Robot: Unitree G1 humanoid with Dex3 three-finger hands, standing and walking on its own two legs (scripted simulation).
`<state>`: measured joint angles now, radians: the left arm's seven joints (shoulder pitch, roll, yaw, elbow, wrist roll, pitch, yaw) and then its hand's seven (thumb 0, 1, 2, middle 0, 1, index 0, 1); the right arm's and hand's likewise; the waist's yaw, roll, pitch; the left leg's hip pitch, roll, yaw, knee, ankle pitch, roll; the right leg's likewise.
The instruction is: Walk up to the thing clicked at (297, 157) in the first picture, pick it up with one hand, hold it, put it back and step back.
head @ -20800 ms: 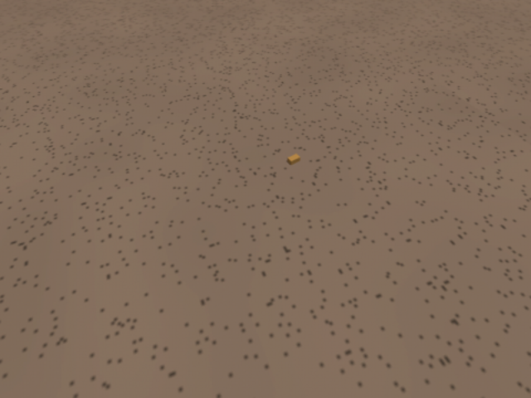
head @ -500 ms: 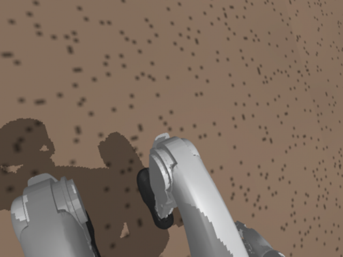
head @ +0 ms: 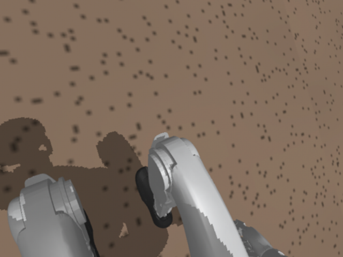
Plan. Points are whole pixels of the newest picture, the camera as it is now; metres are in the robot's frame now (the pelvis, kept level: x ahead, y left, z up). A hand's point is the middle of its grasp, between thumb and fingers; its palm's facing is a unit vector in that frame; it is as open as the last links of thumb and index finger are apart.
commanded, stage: rise first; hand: left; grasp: from above
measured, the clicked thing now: out of the picture +0.54 +0.31 -0.31
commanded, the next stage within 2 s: none
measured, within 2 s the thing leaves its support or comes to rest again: neither
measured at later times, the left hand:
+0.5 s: hand out of the picture +0.50 +0.35 -0.19, palm faces -0.44 -0.12 -0.89, open 12.5 cm
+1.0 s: hand out of the picture +0.51 +0.35 -0.19, palm faces -0.43 -0.12 -0.89, open 12.6 cm
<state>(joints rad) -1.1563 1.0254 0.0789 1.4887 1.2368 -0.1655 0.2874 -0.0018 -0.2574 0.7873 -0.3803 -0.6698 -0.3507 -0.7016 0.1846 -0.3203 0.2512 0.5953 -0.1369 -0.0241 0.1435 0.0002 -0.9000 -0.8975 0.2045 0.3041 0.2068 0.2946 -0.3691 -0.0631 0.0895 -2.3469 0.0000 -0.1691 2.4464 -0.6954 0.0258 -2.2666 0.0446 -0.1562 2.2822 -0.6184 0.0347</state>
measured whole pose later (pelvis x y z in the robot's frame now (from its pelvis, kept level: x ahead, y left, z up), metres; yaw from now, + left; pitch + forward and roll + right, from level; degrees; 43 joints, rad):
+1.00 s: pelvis +0.00 +0.00 +0.00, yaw +0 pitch +33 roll -13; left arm -1.16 1.04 0.09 1.49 1.25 -0.17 0.29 0.00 -0.26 0.80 -0.38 -0.64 -0.35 -0.68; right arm 0.19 -0.33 0.26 0.58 -0.15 -0.03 0.14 0.00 -0.89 -0.89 0.21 0.30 0.21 0.29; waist -0.38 -0.07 0.10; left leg -2.35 0.00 -0.18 2.46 -0.69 0.03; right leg -2.27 0.04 -0.17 2.29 -0.61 0.04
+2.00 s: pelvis +0.00 +0.00 +0.00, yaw -1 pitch +33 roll -13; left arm -1.15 1.03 0.10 1.49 1.25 -0.16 0.31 0.00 -0.28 0.81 -0.36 -0.66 -0.32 -0.69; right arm 0.19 -0.33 0.26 0.57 -0.15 -0.05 0.15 0.00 -0.89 -0.89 0.21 0.30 0.21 0.29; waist -0.38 -0.07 0.10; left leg -2.36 0.00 -0.18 2.46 -0.70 0.03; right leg -2.27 0.04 -0.17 2.29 -0.62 0.04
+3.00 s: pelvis +0.00 +0.00 +0.00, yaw +0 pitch +33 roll -13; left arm -1.15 1.01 0.10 1.48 1.25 -0.15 0.31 0.00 -0.28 0.81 -0.34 -0.68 -0.31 -0.71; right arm 0.18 -0.33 0.25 0.57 -0.15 -0.05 0.15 0.00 -0.89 -0.89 0.21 0.30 0.21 0.29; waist -0.38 -0.07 0.10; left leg -2.36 -0.01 -0.18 2.46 -0.69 0.03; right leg -2.27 0.04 -0.16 2.29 -0.62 0.03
